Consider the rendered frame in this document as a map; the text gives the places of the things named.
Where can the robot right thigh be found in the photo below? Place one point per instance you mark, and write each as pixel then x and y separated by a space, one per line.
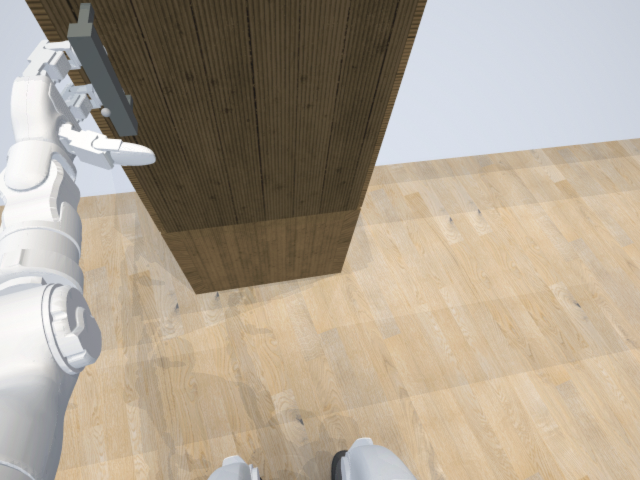
pixel 373 462

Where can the handle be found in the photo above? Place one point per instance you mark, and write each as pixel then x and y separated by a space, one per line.
pixel 87 45

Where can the left robot upper arm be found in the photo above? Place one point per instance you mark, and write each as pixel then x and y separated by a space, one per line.
pixel 47 337

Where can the right robot shin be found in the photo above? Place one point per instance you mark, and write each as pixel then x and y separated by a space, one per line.
pixel 361 442

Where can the cupboard door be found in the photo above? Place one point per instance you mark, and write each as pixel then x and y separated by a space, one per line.
pixel 256 110

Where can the left robot forearm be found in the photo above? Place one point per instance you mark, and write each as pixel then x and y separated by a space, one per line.
pixel 41 231

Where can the robot left hand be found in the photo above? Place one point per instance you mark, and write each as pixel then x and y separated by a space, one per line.
pixel 39 111

